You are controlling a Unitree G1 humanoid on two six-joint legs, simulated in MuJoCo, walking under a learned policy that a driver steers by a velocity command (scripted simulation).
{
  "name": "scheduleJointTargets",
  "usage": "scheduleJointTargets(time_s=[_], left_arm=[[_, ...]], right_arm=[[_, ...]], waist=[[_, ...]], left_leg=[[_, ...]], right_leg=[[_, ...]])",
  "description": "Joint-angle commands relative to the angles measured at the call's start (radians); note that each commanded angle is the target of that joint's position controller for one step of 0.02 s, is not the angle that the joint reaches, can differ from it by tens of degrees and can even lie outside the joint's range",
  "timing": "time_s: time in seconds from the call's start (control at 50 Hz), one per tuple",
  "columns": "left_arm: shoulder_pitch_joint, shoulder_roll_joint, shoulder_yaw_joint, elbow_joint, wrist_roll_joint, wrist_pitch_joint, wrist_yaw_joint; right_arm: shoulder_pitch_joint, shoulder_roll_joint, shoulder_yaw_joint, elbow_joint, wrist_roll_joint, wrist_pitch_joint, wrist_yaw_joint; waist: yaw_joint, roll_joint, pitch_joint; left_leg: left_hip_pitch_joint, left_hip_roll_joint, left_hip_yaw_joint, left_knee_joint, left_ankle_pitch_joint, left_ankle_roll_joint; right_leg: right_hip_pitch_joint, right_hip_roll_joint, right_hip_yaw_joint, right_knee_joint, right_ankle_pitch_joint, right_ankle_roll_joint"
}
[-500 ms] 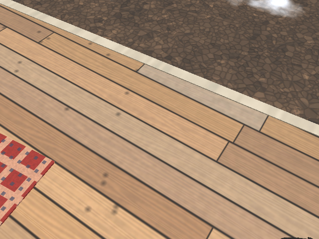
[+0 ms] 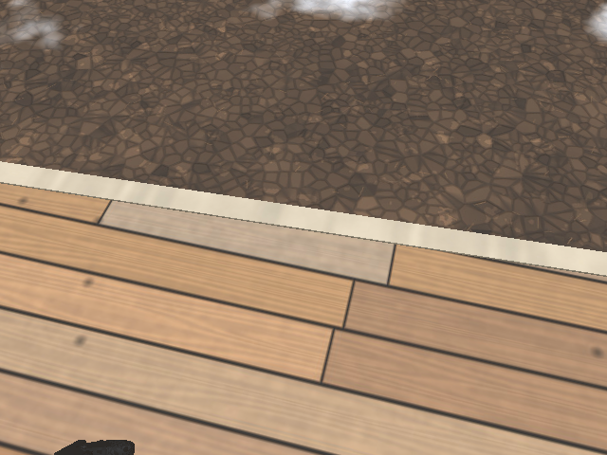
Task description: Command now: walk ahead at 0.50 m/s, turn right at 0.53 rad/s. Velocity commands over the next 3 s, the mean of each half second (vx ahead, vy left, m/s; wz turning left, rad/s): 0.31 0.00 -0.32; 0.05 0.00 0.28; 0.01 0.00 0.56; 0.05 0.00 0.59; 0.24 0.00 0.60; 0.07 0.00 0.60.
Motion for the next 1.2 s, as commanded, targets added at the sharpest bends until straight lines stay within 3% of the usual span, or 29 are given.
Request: scheduleJointTargets(time_s=[0.02, 0.04, 0.06, 0.12, 0.18, 0.22, 0.3, 0.38, 0.4, 0.42, 0.44, 0.46, 0.48, 0.52, 0.58, 0.68, 0.7, 0.74, 0.78, 0.82, 0.86, 0.96, 1.0, 1.02, 1.04, 1.06, 1.08, 1.12, 1.2], left_arm=[[0.323, 0.207, 0.068, -0.003, 0.01, -0.012, 0.023], [0.264, 0.178, 0.06, -0.01, 0.006, -0.017, 0.025], [0.195, 0.146, 0.05, -0.023, 0.004, -0.018, 0.026], [0.128, 0.119, 0.04, -0.053, 0.018, -0.021, 0.036], [0.135, 0.155, 0.046, -0.036, 0.022, -0.02, 0.056], [0.162, 0.156, 0.047, -0.018, 0.016, -0.008, 0.066], [0.223, 0.145, 0.039, 0.02, 0.012, 0.009, 0.073], [0.18, 0.115, 0.028, 0.03, 0.018, 0.013, 0.074], [0.198, 0.088, 0.02, 0.02, 0.031, 0.01, 0.074], [0.34, 0.045, 0.003, 0.035, 0.038, 0.002, 0.072], [0.396, 0.062, -0.002, 0.06, 0.025, 0.012, 0.069], [0.349, 0.126, 0.013, 0.057, 0.011, 0.029, 0.067], [0.272, 0.13, 0.019, 0.05, 0.007, 0.053, 0.074], [0.217, 0.118, 0.023, 0.043, 0.017, 0.095, 0.085], [0.235, 0.065, 0.012, 0.069, 0.032, 0.093, 0.094], [0.228, 0.077, 0.024, 0.085, 0.038, 0.073, 0.098], [0.223, 0.099, 0.03, 0.074, 0.046, 0.068, 0.1], [0.222, 0.163, 0.055, 0.081, 0.049, 0.066, 0.107], [0.136, 0.163, 0.055, 0.039, 0.059, 0.051, 0.116], [0.12, 0.15, 0.052, 0.022, 0.045, 0.031, 0.127], [0.098, 0.154, 0.056, 0.025, 0.025, 0.033, 0.126], [0.103, 0.189, 0.073, 0.038, 0.013, 0.064, 0.116], [0.088, 0.183, 0.07, 0.045, -0.005, 0.059, 0.11], [0.143, 0.156, 0.064, 0.068, 0.0, 0.049, 0.102], [0.142, 0.096, 0.045, 0.038, 0.048, 0.042, 0.095], [0.056, 0.078, 0.033, -0.017, 0.051, 0.035, 0.098], [0.024, 0.128, 0.047, -0.012, 0.033, 0.037, 0.098], [0.029, 0.131, 0.053, 0.013, 0.027, 0.042, 0.112], [0.067, 0.109, 0.053, 0.017, 0.029, 0.043, 0.114]], right_arm=[[-0.101, -0.146, -0.016, -0.162, 0.041, -0.094, 0.03], [-0.131, -0.134, -0.008, -0.176, 0.04, -0.106, 0.029], [-0.138, -0.132, -0.012, -0.167, 0.015, -0.106, 0.021], [-0.081, -0.126, -0.021, -0.159, -0.008, -0.069, 0.02], [-0.129, -0.078, -0.004, -0.17, -0.016, -0.048, 0.014], [-0.19, -0.051, 0.008, -0.176, -0.017, -0.053, 0.019], [-0.264, -0.075, 0.003, -0.188, -0.004, -0.061, 0.04], [-0.168, -0.117, -0.021, -0.16, -0.029, -0.074, 0.044], [-0.128, -0.158, -0.028, -0.16, -0.042, -0.079, 0.037], [-0.1, -0.19, -0.029, -0.168, -0.059, -0.073, 0.032], [-0.058, -0.101, -0.011, -0.143, -0.036, -0.053, 0.035], [-0.068, -0.074, 0.002, -0.14, -0.01, -0.039, 0.043], [-0.114, -0.071, 0.005, -0.141, -0.006, -0.025, 0.045], [-0.231, -0.073, 0.012, -0.154, -0.017, -0.006, 0.044], [-0.269, -0.11, -0.005, -0.149, -0.019, 0.021, 0.035], [-0.253, -0.132, -0.023, -0.151, 0.02, 0.047, 0.01], [-0.245, -0.116, -0.02, -0.151, 0.018, 0.049, 0.007], [-0.262, -0.079, -0.018, -0.178, 0.014, 0.045, 0.009], [-0.241, -0.086, -0.029, -0.175, 0.012, 0.041, 0.016], [-0.212, -0.109, -0.047, -0.167, 0.014, 0.052, 0.021], [-0.206, -0.062, -0.035, -0.169, 0.023, 0.065, 0.024], [-0.23, -0.074, -0.032, -0.209, 0.034, 0.082, 0.058], [-0.158, -0.092, -0.047, -0.19, 0.025, 0.088, 0.059], [-0.114, -0.132, -0.065, -0.185, 0.02, 0.088, 0.046], [-0.074, -0.263, -0.096, -0.203, 0.013, 0.087, 0.024], [-0.044, -0.297, -0.092, -0.214, -0.024, 0.071, 0.035], [-0.055, -0.245, -0.077, -0.218, -0.023, 0.05, 0.042], [-0.152, -0.195, -0.064, -0.22, 0.005, 0.038, 0.027], [-0.194, -0.175, -0.055, -0.235, 0.01, 0.057, 0.0]], waist=[[0.175, -0.085, -0.331], [0.133, -0.014, -0.225], [0.084, 0.03, -0.146], [0.012, -0.005, -0.103], [0.014, -0.018, -0.059], [0.05, -0.048, -0.081], [0.095, -0.079, -0.112], [0.021, -0.076, -0.13], [0.018, -0.01, -0.189], [0.06, 0.174, -0.318], [0.04, 0.281, -0.427], [0.027, 0.187, -0.374], [0.026, 0.119, -0.286], [0.054, 0.123, -0.155], [0.068, 0.187, -0.115], [0.073, 0.145, -0.129], [0.073, 0.118, -0.12], [0.053, -0.116, -0.06], [0.051, -0.235, -0.049], [0.052, -0.144, -0.079], [0.049, -0.105, -0.084], [0.077, -0.169, -0.114], [0.033, -0.14, -0.128], [0.02, -0.054, -0.152], [0.027, 0.215, -0.177], [-0.016, 0.315, -0.252], [-0.037, 0.164, -0.248], [0.014, 0.076, -0.157], [0.051, 0.121, -0.164]], left_leg=[[-0.756, -0.043, -0.257, 0.556, -0.011, 0.022], [-0.739, 0.001, -0.247, 0.463, 0.074, 0.035], [-0.683, 0.032, -0.235, 0.367, 0.113, 0.028], [-0.544, 0.064, -0.22, 0.238, 0.17, -0.01], [-0.489, 0.041, -0.166, 0.043, 0.286, -0.054], [-0.408, 0.0, -0.14, -0.129, 0.474, -0.052], [-0.36, -0.038, -0.167, -0.307, 0.636, -0.023], [-0.24, -0.038, -0.173, -0.445, 0.669, 0.053], [-0.094, 0.049, -0.242, -0.426, 1.003, 0.087], [0.177, 0.245, -0.432, -0.355, 1.312, 0.233], [0.251, 0.35, -0.6, -0.388, 1.213, 0.341], [0.176, 0.325, -0.639, -0.444, 0.898, 0.326], [0.09, 0.286, -0.604, -0.485, 0.647, 0.282], [-0.128, 0.224, -0.519, -0.575, 0.34, 0.226], [-0.273, 0.108, -0.393, -0.608, 0.277, 0.192], [-0.297, 0.095, -0.431, -0.578, 0.146, 0.174], [-0.34, 0.075, -0.423, -0.546, 0.112, 0.146], [-0.419, -0.07, -0.234, -0.37, 0.084, 0.067], [-0.474, -0.104, -0.148, -0.082, 0.052, 0.034], [-0.563, -0.064, -0.194, 0.139, -0.043, 0.008], [-0.591, -0.032, -0.178, 0.104, 0.002, -0.017], [-0.371, -0.057, -0.063, -0.167, 0.144, -0.014], [-0.218, -0.094, -0.03, -0.358, 0.302, 0.027], [-0.075, -0.084, -0.098, -0.451, 0.464, 0.066], [0.126, 0.154, -0.452, -0.471, 0.894, 0.175], [0.119, 0.354, -0.734, -0.494, 1.026, 0.405], [0.106, 0.327, -0.664, -0.507, 0.937, 0.411], [0.012, 0.205, -0.509, -0.504, 0.742, 0.292], [-0.086, 0.128, -0.452, -0.522, 0.68, 0.258]], right_leg=[[0.903, -0.352, 0.757, -0.328, -0.063, -0.279], [0.75, -0.306, 0.626, -0.331, 0.01, -0.24], [0.595, -0.264, 0.528, -0.343, 0.116, -0.211], [0.38, -0.215, 0.413, -0.402, 0.274, -0.205], [0.249, -0.165, 0.256, -0.389, 0.577, -0.168], [0.225, -0.105, 0.173, -0.353, 0.598, -0.109], [0.32, -0.144, 0.229, -0.299, 0.445, -0.072], [0.391, -0.146, 0.284, -0.113, 0.419, -0.017], [0.346, -0.078, 0.256, 0.013, 0.314, 0.026], [0.177, 0.003, 0.229, 0.242, -0.085, 0.088], [0.09, 0.021, 0.208, 0.41, -0.525, 0.139], [0.045, -0.012, 0.23, 0.458, -0.547, 0.155], [0.012, -0.038, 0.209, 0.488, -0.499, 0.172], [0.051, -0.087, 0.176, 0.373, -0.416, 0.185], [0.224, -0.054, 0.099, 0.125, -0.31, 0.18], [0.337, -0.027, 0.067, -0.119, -0.071, 0.117], [0.364, -0.075, 0.106, -0.152, -0.069, 0.088], [0.295, -0.199, 0.231, -0.264, -0.223, 0.003], [0.313, -0.366, 0.369, -0.329, 0.042, -0.077], [0.406, -0.42, 0.351, -0.275, 0.397, -0.116], [0.469, -0.381, 0.251, -0.24, 0.498, -0.081], [0.438, -0.334, 0.103, -0.196, 0.459, -0.041], [0.383, -0.316, 0.053, -0.102, 0.386, 0.005], [0.3, -0.27, -0.011, 0.033, 0.283, 0.07], [0.022, -0.163, -0.08, 0.332, -0.157, 0.174], [-0.138, -0.033, 0.058, 0.54, -0.56, 0.203], [-0.16, -0.067, 0.142, 0.633, -0.535, 0.197], [-0.168, -0.096, 0.148, 0.573, -0.37, 0.18], [-0.06, -0.059, 0.136, 0.434, -0.222, 0.201]])
Next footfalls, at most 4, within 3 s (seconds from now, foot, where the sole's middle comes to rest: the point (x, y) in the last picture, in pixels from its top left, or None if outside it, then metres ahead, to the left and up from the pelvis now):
0.38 left None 0.41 0.11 -0.75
0.70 right None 0.30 -0.12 -0.75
1.02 left None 0.36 0.14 -0.75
1.46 right None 0.41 -0.07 -0.75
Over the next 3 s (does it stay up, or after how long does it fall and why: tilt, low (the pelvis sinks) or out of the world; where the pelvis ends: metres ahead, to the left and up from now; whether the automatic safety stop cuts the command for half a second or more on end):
stays up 0.44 0.24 0.03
